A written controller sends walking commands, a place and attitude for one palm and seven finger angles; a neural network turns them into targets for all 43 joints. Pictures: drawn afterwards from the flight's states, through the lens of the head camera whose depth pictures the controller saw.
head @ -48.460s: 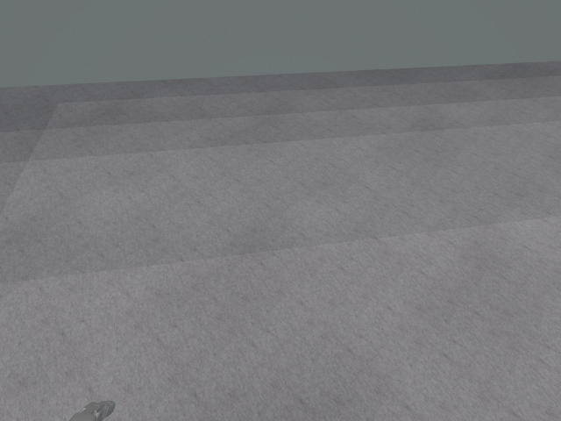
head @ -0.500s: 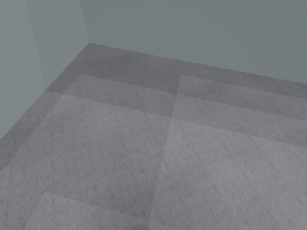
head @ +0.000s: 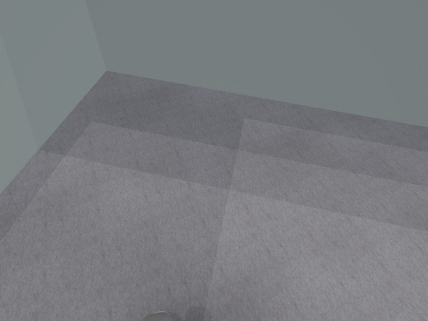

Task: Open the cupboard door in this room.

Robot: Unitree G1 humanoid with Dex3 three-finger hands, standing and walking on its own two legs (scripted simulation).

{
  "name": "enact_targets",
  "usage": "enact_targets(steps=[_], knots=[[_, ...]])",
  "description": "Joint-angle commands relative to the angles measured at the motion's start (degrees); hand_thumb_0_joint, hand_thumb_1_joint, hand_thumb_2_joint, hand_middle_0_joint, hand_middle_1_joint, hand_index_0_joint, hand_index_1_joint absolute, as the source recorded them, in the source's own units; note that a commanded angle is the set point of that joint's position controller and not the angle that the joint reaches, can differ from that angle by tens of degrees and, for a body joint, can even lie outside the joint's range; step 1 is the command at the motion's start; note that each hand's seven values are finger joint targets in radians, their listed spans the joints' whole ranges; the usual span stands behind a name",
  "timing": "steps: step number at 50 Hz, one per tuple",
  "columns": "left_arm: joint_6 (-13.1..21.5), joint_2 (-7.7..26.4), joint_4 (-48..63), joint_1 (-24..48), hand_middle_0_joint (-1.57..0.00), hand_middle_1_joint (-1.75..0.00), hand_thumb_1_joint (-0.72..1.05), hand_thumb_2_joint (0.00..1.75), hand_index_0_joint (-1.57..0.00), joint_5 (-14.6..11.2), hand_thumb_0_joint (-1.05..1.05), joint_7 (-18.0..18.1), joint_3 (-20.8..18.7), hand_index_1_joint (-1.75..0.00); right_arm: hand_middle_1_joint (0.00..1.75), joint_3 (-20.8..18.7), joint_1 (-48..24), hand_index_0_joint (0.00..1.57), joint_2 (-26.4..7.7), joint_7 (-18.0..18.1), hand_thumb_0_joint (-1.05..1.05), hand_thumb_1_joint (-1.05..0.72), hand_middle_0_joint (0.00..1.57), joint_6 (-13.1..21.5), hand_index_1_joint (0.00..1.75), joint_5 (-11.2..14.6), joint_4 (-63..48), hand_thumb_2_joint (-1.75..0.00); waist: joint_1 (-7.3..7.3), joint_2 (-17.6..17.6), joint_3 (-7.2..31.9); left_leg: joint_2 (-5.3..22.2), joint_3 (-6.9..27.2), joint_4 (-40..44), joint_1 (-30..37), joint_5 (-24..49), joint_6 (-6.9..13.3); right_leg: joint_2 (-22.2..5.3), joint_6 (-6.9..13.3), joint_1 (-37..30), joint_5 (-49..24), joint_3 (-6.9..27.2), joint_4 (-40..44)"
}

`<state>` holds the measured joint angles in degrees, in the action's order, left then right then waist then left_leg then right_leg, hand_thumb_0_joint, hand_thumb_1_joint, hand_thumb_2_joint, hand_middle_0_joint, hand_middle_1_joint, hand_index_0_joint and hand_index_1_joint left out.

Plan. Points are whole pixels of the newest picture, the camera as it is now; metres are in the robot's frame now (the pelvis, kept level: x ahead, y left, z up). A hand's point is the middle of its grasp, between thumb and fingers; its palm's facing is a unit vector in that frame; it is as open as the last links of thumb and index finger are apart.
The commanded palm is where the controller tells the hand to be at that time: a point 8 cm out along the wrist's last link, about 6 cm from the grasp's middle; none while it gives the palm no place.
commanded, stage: turn to face it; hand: left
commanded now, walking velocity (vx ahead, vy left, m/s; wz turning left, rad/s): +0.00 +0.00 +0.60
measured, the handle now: out of the picture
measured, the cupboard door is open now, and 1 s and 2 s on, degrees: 43 43 43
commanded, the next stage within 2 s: none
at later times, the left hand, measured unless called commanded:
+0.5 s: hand out of the picture +0.12 +0.17 -0.16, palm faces +0.31 -0.91 -0.26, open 7.4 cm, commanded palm none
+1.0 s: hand out of the picture +0.09 +0.15 -0.16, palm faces +0.57 -0.76 -0.31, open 7.4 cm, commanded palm none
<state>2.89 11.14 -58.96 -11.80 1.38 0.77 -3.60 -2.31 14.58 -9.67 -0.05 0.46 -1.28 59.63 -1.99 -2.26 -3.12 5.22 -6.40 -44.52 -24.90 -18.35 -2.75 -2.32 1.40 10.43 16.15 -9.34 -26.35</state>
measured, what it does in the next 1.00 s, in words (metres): walks ahead, turning left: left foot, then right foot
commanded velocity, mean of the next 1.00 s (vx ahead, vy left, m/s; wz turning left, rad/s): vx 0.00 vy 0.00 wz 0.60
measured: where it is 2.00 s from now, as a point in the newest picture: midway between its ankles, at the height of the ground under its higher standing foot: outside the picture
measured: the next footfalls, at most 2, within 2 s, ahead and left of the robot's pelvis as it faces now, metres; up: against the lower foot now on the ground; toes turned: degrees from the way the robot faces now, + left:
left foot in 0.06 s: +0.12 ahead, +0.12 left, +0.00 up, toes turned +10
right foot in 0.36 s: +0.14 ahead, -0.16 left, +0.00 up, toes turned +9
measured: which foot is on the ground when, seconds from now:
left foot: up 0.00-0.04, down 0.06-0.36, up 0.38-0.64, down 0.66-0.94, up 0.96-1.00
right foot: down 0.00-0.06, up 0.08-0.34, down 0.36-0.66, up 0.68-0.92, down 0.94-1.00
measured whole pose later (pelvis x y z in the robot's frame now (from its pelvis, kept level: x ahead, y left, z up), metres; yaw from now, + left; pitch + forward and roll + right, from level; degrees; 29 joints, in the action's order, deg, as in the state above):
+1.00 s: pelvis +0.14 -0.09 -0.02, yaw +36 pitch +0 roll +1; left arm -1.5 13.9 -49.0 -10.2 1.6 0.7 -3.2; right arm -4.0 8.9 -14.3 -0.9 -4.9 -1.3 52.0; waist -0.4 1.2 -5.4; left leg -0.2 3.9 -51.9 -26.0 -26.4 -1.9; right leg -4.5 -0.8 18.5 17.8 -4.2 -37.0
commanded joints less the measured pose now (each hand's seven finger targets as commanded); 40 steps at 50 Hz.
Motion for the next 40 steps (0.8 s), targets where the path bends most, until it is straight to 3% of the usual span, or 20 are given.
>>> enact_targets(steps=[1, 2, 3, 4, 5, 7, 9, 15, 16, 17, 18, 20, 23, 27, 29, 31, 33, 35, 37, 40], knots=[[-0.23, 6.84, 1.81, -2.38, -0.20, -0.30, 0.90, 0.90, -0.20, -0.95, 0.00, 0.07, -1.37, -0.30, 0.30, -0.19, 7.11, 0.20, -3.15, -0.38, 0.00, -0.90, 0.20, 0.98, 0.30, -0.09, -0.66, -0.90, -0.61, 0.24, 6.17, -1.20, -0.79, 15.90, 13.03, 17.65, 0.82, -11.48, 1.31, -0.48, -25.18, 0.73, -3.31], [-0.77, 5.35, 2.49, -3.34, -0.20, -0.30, 0.90, 0.90, -0.20, -0.98, 0.00, 0.07, -0.88, -0.30, 0.30, -1.18, 9.25, 0.20, -7.41, -0.11, 0.00, -0.90, 0.20, 1.23, 0.30, -0.39, -0.90, -0.90, -0.97, 9.54, 8.23, 4.35, 8.05, 17.82, 18.47, 29.21, 3.91, -7.63, -1.60, 4.59, -15.13, -0.83, -12.48], [-1.32, 3.17, 3.58, -4.32, -0.20, -0.30, 0.90, 0.90, -0.20, -1.69, 0.00, 0.19, -0.39, -0.30, 0.30, -2.14, 11.10, 0.20, -12.32, 0.54, 0.00, -0.90, 0.20, 1.24, 0.30, -0.61, -1.53, -0.90, -1.65, 20.93, 10.06, 16.03, 24.01, 21.03, 22.60, 43.81, 11.58, -1.77, -4.82, 13.92, 15.00, -1.11, -23.86], [-2.18, 4.45, 4.81, -2.97, -0.20, -0.30, 0.90, 0.90, -0.20, -1.39, 0.00, 0.50, -0.36, -0.30, 0.30, -2.35, 10.23, 0.20, -14.20, 1.23, 0.00, -0.90, 0.20, 0.42, 0.30, -0.67, -2.04, -0.90, -2.30, 19.06, 10.89, 19.48, 28.63, 23.66, 20.49, 37.57, 15.73, -0.34, -4.46, 14.34, 24.51, 5.49, -32.58], [-2.68, 4.78, 6.24, -0.30, -0.20, -0.30, 0.90, 0.90, -0.20, -0.97, 0.00, 0.41, -0.57, -0.30, 0.30, -2.51, 7.57, 0.20, -14.29, 1.38, 0.00, -0.90, 0.20, 0.05, 0.30, -0.71, -3.41, -0.90, -1.43, 13.83, 6.48, 18.93, 28.82, 25.06, 16.08, 27.58, 16.31, -1.27, -4.19, 16.99, 21.72, 7.34, -35.72], [-2.98, 4.53, 6.43, 4.06, -0.20, -0.30, 0.90, 0.90, -0.20, -0.54, 0.00, -0.03, -0.74, -0.30, 0.30, -2.03, 4.52, 0.20, -11.80, 1.89, 0.00, -0.90, 0.20, 0.33, 0.30, -0.70, -4.22, -0.90, -0.63, 14.45, 3.07, 14.88, 26.14, 24.25, 13.75, 32.79, 13.98, -2.79, -5.17, 20.82, 16.03, 8.68, -35.87], [-3.34, 4.43, 6.82, 3.35, -0.20, -0.30, 0.90, 0.90, -0.20, -0.90, 0.00, -0.16, -0.78, -0.30, 0.30, -2.06, 3.20, 0.20, -12.01, 2.01, 0.00, -0.90, 0.20, 0.37, 0.30, -0.61, -4.79, -0.90, 0.06, 12.41, 6.21, 12.54, 21.59, 22.50, 15.74, 37.99, 12.78, -1.87, -5.60, 17.70, 14.32, 8.55, -31.41], [-3.58, 5.02, 6.73, -2.77, -0.20, -0.30, 0.90, 0.90, -0.20, -0.85, 0.00, -0.02, -1.39, -0.30, 0.30, -3.66, -4.00, 0.20, -13.65, 1.41, 0.00, -0.90, 0.20, -1.43, 0.30, -0.16, -8.16, -0.90, 3.05, 9.55, 8.17, 6.09, 19.01, 19.88, 6.95, 18.94, 8.78, 1.59, -5.10, 1.17, 2.09, 5.16, -6.18], [-3.22, 7.25, 6.67, -5.06, -0.20, -0.30, 0.90, 0.90, -0.20, -0.50, 0.00, 0.31, -1.97, -0.30, 0.30, -3.65, -5.76, 0.20, -12.26, 1.15, 0.00, -0.90, 0.20, -1.77, 0.30, 0.35, -9.30, -0.90, 4.41, 4.16, 7.27, 2.42, 16.60, 15.82, 0.84, 10.70, 5.93, -1.70, -4.42, -4.71, -1.34, 8.35, 3.85], [-2.86, 12.97, 6.96, -6.10, -0.20, -0.30, 0.90, 0.90, -0.20, 0.43, 0.00, 0.74, -3.11, -0.30, 0.30, -3.26, -6.86, 0.20, -8.46, 0.53, 0.00, -0.90, 0.20, -2.10, 0.30, 0.80, -11.04, -0.90, 5.09, -11.04, 4.90, -5.22, 7.79, 5.32, -9.26, -3.92, 1.26, -15.15, 0.19, -7.98, 1.83, 22.55, 11.77], [-2.95, 15.48, 8.14, -4.90, -0.20, -0.30, 0.90, 0.90, -0.20, 0.39, 0.00, 0.85, -3.38, -0.30, 0.30, -3.30, -9.06, 0.20, -8.13, 0.06, 0.00, -0.90, 0.20, -2.13, 0.30, 0.40, -12.25, -0.90, 5.99, -16.87, 2.91, -6.06, 4.72, -10.19, -9.94, -15.95, 0.16, -25.85, 6.17, -2.19, -3.56, 29.80, 14.71], [-2.74, 12.51, 10.11, 0.41, -0.20, -0.30, 0.90, 0.90, -0.20, 0.46, 0.00, 0.82, -2.41, -0.30, 0.30, -3.50, -7.13, 0.20, -7.70, -0.81, 0.00, -0.90, 0.20, -2.63, 0.30, 0.27, -11.61, -0.90, 2.56, -9.37, 1.91, -3.34, 6.38, -21.00, -7.44, -11.98, 0.49, -21.60, 7.19, 4.08, -5.39, 21.43, 11.70], [-2.40, 9.80, 9.87, -0.25, -0.20, -0.30, 0.90, 0.90, -0.20, 0.12, 0.00, 1.01, -1.66, -0.30, 0.30, -2.71, -9.17, 0.20, -6.53, -1.14, 0.00, -0.90, 0.20, -2.91, 0.30, 0.32, -11.22, -0.90, 2.70, -10.29, 1.78, -2.00, 3.62, -15.07, -8.63, -10.21, -1.13, -16.90, 5.01, -4.43, -32.48, 9.93, 4.92], [-2.13, 12.35, 8.27, -5.27, -0.20, -0.30, 0.90, 0.90, -0.20, 0.30, 0.00, 0.83, -2.15, -0.30, 0.30, -1.62, -11.93, 0.20, -5.23, -1.58, 0.00, -0.90, 0.20, -2.28, 0.30, 0.70, -12.35, -0.90, 4.79, -8.92, 4.38, -4.40, -1.04, 1.60, -3.10, -7.05, -0.60, -16.91, 3.97, -10.83, -46.06, 6.91, -1.18], [-2.23, 13.53, 8.86, -4.26, -0.20, -0.30, 0.90, 0.90, -0.20, 0.01, 0.00, 0.61, -2.43, -0.30, 0.30, -1.64, -9.03, 0.20, -6.47, -1.42, 0.00, -0.90, 0.20, -2.18, 0.30, 0.57, -12.24, -0.90, 3.17, -8.30, 6.40, -5.54, -2.15, 8.50, 3.12, -1.81, 0.12, -16.70, 2.57, -9.27, -45.18, 4.58, -4.90], [-2.30, 13.23, 9.92, -1.83, -0.20, -0.30, 0.90, 0.90, -0.20, -0.79, 0.00, 0.27, -2.35, -0.30, 0.30, -2.53, -2.51, 0.20, -10.08, -1.12, 0.00, -0.90, 0.20, -1.69, 0.30, 0.12, -10.75, -0.90, -1.01, -3.53, 10.19, -3.87, -0.12, 18.54, 17.72, 13.66, 2.03, -15.33, -1.40, -1.22, -38.12, 1.33, -15.47], [-3.07, 7.75, 13.97, 1.58, -0.20, -0.30, 0.90, 0.90, -0.20, -1.16, 0.00, 0.10, -0.74, -0.30, 0.30, -5.01, 4.97, 0.20, -20.50, -0.20, 0.00, -0.90, 0.20, -1.47, 0.30, 0.09, -9.85, -0.90, -4.40, 19.83, 13.69, 20.11, 30.94, 20.72, 30.54, 52.55, 17.22, -3.56, -7.40, 23.37, 22.24, 3.60, -39.37], [-4.03, 8.81, 15.58, 3.99, -0.20, -0.30, 0.90, 0.90, -0.20, -0.60, 0.00, 0.35, -1.24, -0.30, 0.30, -4.84, 2.08, 0.20, -20.35, 0.47, 0.00, -0.90, 0.20, -1.55, 0.30, -0.13, -10.89, -0.90, -2.88, 7.88, 9.04, 19.67, 27.72, 22.17, 21.59, 32.12, 18.09, -5.04, -6.68, 24.33, 17.88, 9.09, -42.29], [-4.81, 8.79, 12.93, 3.69, -0.20, -0.30, 0.90, 0.90, -0.20, -0.36, 0.00, 0.08, -1.50, -0.30, 0.30, -3.80, -4.50, 0.20, -16.94, 0.98, 0.00, -0.90, 0.20, -1.42, 0.30, -0.26, -11.92, -0.90, 0.03, 15.55, 5.88, 11.58, 21.53, 22.78, 15.14, 25.67, 12.84, -4.74, -6.79, 21.41, 11.87, 9.99, -38.79], [-5.28, 7.93, 12.18, 1.59, -0.20, -0.30, 0.90, 0.90, -0.20, -0.63, 0.00, -0.55, -1.43, -0.30, 0.30, -3.79, -6.97, 0.20, -16.75, 0.89, 0.00, -0.90, 0.20, -1.76, 0.30, -0.45, -12.57, -0.90, 1.37, 13.50, 4.44, 8.06, 19.14, 23.90, 9.71, 16.66, 10.87, -2.20, -6.22, 14.34, 10.96, 7.56, -28.38]])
